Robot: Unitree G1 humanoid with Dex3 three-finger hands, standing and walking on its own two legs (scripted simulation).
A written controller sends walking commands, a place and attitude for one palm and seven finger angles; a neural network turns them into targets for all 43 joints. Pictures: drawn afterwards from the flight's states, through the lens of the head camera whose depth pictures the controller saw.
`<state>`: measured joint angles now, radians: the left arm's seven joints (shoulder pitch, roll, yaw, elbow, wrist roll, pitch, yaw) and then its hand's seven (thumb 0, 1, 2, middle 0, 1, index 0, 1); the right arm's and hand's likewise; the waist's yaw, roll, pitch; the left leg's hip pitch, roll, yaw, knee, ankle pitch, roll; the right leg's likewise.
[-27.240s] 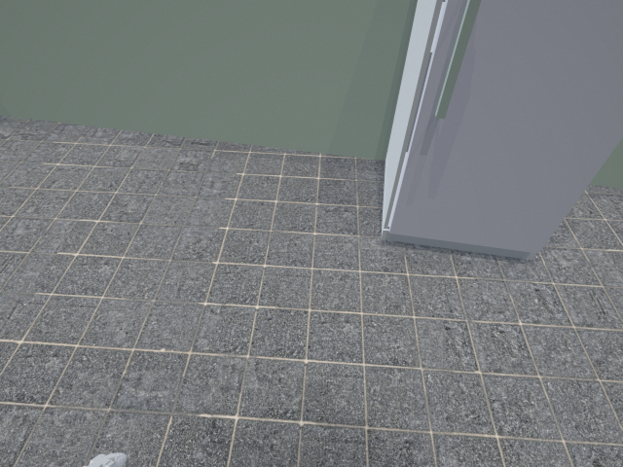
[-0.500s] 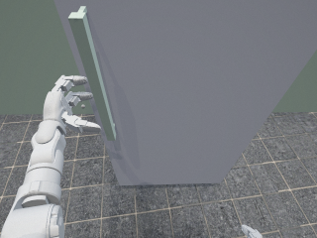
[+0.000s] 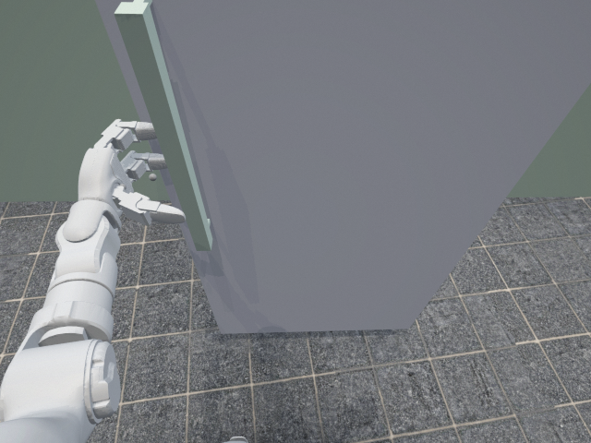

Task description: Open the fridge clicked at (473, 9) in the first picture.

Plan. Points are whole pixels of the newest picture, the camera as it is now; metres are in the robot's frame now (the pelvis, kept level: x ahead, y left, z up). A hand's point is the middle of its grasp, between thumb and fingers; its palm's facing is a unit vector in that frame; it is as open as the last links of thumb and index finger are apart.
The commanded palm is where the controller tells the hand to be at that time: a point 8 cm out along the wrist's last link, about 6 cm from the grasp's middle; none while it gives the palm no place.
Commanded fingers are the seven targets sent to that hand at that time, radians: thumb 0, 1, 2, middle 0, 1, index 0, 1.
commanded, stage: slide the fingers in behind the handle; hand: left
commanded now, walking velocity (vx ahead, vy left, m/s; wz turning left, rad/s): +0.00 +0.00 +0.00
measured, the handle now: (182, 153) +0.48 +0.17 +0.13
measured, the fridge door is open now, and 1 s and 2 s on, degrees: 0 0 0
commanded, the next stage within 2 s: grip the handle and tug to test in 1.68 s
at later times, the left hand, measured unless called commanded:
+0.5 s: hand (169, 182) +0.43 +0.18 +0.12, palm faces +0.05 -1.00 +0.01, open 13.9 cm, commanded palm +0.40 +0.23 +0.12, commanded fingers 0.00 -0.50 0.30 -0.30 -1.20 -0.30 -1.20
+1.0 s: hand (182, 183) +0.42 +0.16 +0.12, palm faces +0.03 -1.00 +0.01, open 14.0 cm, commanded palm +0.40 +0.21 +0.12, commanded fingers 0.00 -0.50 0.30 -0.30 -1.20 -0.30 -1.20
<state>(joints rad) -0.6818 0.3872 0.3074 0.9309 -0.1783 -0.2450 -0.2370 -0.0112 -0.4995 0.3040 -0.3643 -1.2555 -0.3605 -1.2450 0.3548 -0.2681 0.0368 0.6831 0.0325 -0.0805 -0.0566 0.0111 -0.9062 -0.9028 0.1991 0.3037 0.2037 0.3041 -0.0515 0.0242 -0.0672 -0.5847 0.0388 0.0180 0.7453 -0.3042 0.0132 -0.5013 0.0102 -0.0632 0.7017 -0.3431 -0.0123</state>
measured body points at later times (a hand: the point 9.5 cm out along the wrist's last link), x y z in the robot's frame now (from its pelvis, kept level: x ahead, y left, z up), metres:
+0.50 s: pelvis +0.01 +0.01 +0.00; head +0.04 +0.01 +0.45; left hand +0.42 +0.24 +0.12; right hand +0.11 -0.25 -0.10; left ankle +0.04 +0.11 -0.71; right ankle +0.00 -0.12 -0.71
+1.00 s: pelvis +0.01 +0.00 +0.01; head +0.04 +0.00 +0.45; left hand +0.42 +0.22 +0.12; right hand +0.11 -0.26 -0.11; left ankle +0.04 +0.11 -0.71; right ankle +0.00 -0.12 -0.71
